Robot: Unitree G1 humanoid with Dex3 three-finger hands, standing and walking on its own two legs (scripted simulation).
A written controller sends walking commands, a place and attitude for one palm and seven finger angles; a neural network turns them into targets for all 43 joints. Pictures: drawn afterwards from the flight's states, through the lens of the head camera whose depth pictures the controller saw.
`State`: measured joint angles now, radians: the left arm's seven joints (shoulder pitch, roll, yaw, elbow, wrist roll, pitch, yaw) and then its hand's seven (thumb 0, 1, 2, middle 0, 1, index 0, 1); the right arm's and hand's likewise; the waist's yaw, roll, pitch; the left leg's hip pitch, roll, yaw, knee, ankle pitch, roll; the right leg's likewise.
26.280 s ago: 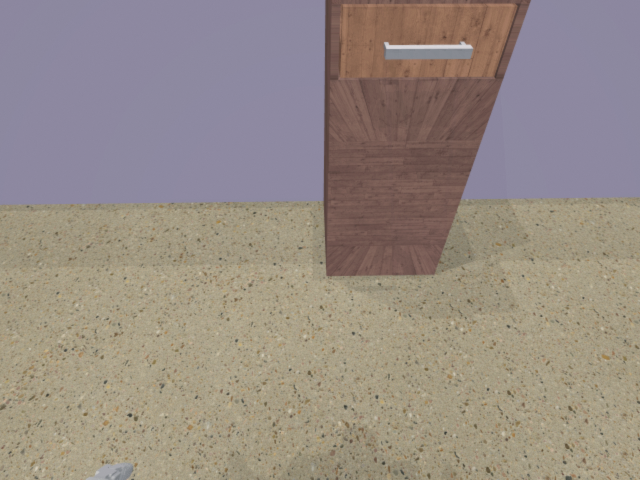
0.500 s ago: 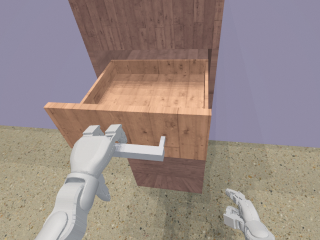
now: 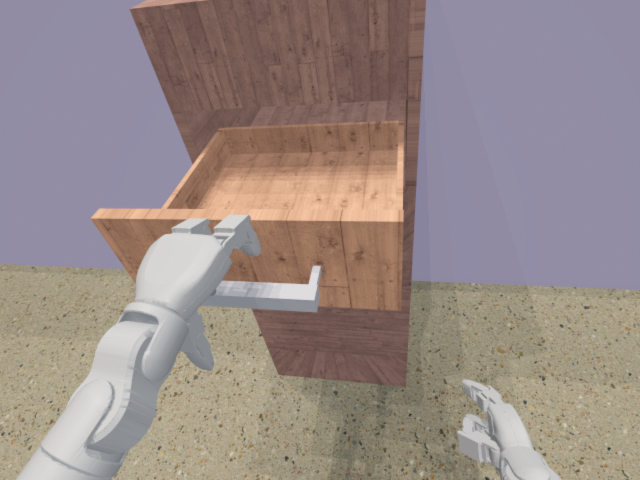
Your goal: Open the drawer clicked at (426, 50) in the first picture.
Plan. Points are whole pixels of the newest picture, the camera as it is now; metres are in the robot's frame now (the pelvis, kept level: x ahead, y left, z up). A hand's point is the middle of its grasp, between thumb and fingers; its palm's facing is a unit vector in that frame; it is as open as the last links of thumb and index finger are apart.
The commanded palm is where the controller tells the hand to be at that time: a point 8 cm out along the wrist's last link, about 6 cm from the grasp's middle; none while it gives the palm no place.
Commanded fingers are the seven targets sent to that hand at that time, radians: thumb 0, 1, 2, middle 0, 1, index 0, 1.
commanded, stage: lift the hand off the handle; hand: left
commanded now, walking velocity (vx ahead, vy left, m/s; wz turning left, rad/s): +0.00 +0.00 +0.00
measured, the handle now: (243, 282) +0.31 +0.16 +0.12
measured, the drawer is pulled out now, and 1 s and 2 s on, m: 0.29 0.29 0.29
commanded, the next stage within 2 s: draw the hand back to the body in 0.66 s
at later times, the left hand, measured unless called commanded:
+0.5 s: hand (182, 203) +0.29 +0.18 +0.26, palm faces +0.35 -0.05 -0.93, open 13.5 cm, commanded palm +0.24 +0.18 +0.31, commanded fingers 0.00 -0.50 0.30 -0.30 -1.20 -0.30 -1.20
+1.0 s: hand (155, 195) +0.29 +0.20 +0.27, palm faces +0.40 -0.11 -0.91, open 13.8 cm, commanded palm +0.22 +0.20 +0.31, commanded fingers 0.00 -0.50 0.30 -0.30 -1.20 -0.30 -1.20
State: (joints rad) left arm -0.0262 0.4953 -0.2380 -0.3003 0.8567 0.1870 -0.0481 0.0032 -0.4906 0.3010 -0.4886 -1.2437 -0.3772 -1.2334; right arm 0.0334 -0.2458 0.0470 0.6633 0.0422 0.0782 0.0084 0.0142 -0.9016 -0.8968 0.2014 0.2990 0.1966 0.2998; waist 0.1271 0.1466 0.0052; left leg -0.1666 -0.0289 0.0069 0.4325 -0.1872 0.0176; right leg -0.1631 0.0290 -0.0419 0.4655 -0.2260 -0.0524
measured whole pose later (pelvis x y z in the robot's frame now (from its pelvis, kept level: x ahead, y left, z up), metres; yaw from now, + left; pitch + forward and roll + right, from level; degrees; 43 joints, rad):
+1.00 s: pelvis +0.01 +0.01 +0.00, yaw -1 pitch -2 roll +1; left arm -0.13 0.61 0.06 -0.51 0.70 0.28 -0.14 0.00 -0.50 0.30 -0.33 -1.20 -0.32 -1.20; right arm 0.02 -0.29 0.05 0.61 0.07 0.15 0.07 0.02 -0.90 -0.90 0.20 0.30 0.19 0.30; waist 0.12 0.16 -0.03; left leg -0.21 -0.04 0.02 0.49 -0.23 0.03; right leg -0.22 0.02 -0.02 0.53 -0.27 -0.04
